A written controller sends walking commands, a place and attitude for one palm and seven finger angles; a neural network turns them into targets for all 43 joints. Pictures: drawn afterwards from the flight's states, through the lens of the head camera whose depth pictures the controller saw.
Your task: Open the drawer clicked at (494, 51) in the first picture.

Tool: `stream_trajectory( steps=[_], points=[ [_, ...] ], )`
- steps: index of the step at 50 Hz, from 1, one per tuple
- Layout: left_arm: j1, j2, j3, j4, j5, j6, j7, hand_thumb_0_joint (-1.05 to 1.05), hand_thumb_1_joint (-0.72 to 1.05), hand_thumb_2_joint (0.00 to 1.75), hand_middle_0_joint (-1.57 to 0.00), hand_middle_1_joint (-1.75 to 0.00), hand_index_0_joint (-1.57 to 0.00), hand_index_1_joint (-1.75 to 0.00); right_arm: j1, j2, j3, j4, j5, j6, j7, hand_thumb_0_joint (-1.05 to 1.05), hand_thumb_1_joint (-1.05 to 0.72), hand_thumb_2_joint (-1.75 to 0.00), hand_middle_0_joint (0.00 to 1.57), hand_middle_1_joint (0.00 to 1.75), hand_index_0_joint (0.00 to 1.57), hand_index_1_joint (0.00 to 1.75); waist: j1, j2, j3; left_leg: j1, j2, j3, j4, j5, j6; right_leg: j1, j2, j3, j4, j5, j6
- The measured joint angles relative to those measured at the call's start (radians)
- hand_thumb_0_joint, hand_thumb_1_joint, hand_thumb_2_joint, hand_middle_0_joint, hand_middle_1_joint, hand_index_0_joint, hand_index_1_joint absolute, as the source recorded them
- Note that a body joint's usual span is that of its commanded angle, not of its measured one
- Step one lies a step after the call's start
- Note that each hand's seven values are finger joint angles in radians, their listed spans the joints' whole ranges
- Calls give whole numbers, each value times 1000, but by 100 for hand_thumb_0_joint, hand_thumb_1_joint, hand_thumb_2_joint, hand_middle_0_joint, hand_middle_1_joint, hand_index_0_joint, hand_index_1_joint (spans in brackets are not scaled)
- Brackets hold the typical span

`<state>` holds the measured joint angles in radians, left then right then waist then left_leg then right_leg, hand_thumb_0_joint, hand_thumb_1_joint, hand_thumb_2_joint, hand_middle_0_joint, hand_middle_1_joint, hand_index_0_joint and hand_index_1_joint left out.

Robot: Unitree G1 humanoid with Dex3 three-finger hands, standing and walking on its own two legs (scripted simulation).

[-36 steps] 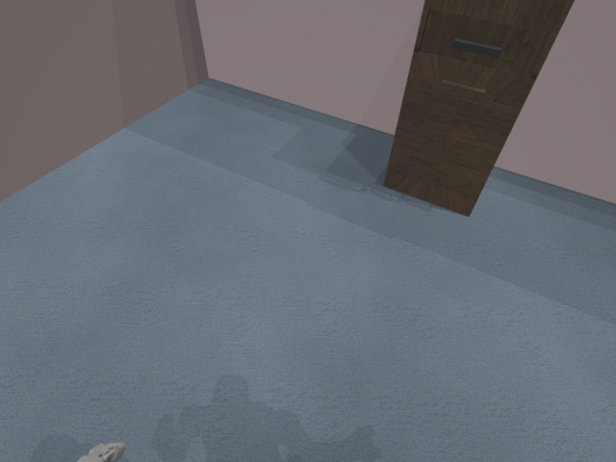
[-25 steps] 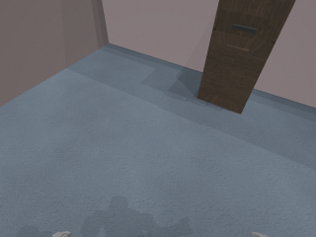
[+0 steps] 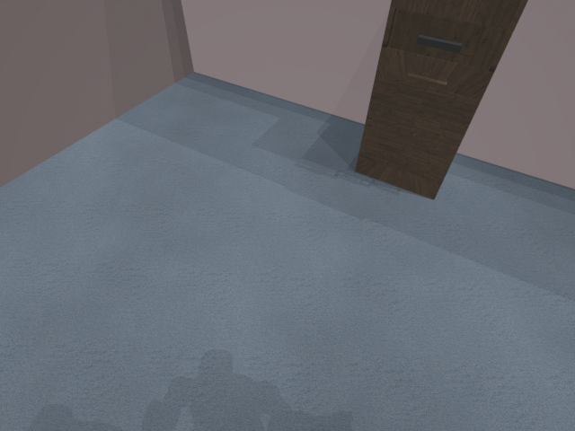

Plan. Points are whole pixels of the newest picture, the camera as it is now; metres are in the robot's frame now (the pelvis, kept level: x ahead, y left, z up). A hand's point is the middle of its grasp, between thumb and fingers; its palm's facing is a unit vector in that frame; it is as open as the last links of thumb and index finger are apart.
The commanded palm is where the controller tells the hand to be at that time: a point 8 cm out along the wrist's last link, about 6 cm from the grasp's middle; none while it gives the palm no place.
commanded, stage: stand and wait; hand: left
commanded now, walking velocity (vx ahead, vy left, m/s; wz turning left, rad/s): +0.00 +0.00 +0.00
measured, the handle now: (439, 41) +1.42 -0.50 -0.03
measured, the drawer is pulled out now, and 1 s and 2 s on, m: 0.00 0.00 0.00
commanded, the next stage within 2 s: look at it before walking up in 0.10 s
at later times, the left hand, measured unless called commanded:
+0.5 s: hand out of the picture +0.08 +0.24 -0.16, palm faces -0.03 -0.94 -0.33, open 7.3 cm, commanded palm none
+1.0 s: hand out of the picture +0.08 +0.22 -0.17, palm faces -0.06 -0.95 -0.29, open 7.3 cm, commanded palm none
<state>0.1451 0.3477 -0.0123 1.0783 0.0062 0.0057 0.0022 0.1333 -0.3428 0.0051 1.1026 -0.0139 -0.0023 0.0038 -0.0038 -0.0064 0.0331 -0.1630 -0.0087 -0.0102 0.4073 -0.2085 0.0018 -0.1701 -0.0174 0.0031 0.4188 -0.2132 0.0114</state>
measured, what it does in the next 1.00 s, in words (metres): stands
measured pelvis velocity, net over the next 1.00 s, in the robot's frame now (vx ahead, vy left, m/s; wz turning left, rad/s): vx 0.03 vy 0.00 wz -0.06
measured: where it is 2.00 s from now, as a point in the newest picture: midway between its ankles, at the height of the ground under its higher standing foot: (318, 400)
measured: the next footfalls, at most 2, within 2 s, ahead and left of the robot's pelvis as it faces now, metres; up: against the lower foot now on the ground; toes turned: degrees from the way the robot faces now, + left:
right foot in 1.22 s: +0.12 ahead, -0.15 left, +0.00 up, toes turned -16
left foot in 1.70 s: +0.45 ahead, +0.00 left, +0.00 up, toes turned -15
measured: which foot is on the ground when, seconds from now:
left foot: down 0.00-1.00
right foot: down 0.00-1.00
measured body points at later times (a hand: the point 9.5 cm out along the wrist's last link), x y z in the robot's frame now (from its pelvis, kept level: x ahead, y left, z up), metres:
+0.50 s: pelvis +0.00 +0.00 +0.00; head +0.01 +0.00 +0.45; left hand +0.08 +0.29 -0.13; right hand +0.08 -0.30 -0.13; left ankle +0.01 +0.12 -0.74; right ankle +0.01 -0.13 -0.74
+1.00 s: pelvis +0.03 +0.00 +0.00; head +0.02 +0.00 +0.45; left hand +0.08 +0.27 -0.15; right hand +0.09 -0.29 -0.14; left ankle +0.01 +0.12 -0.74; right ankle +0.01 -0.13 -0.74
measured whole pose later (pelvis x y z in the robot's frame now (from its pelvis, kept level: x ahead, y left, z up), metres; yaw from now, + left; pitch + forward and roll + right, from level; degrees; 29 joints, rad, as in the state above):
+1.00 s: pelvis +0.03 +0.00 +0.00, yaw -4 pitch -1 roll +0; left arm 0.21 0.30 0.00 1.06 0.02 0.03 -0.01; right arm 0.15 -0.29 0.00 1.08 -0.03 0.01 0.00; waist 0.02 0.00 0.00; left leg -0.16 0.02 0.04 0.46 -0.29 -0.01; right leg -0.19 0.02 0.05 0.48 -0.28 0.00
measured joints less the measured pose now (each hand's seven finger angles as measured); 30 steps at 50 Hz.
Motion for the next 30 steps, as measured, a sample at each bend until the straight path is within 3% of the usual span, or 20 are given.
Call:
stream_trajectory(
  steps=[30],
  points=[
    [-12,-6,-1,9,2,-4,-1,0,91,90,-20,-30,-20,-30,-24,5,3,8,2,-5,0,0,-91,-89,21,30,20,30,4,-2,3,11,6,0,-30,9,-6,8,6,0,-26,8,-5]
  ],
)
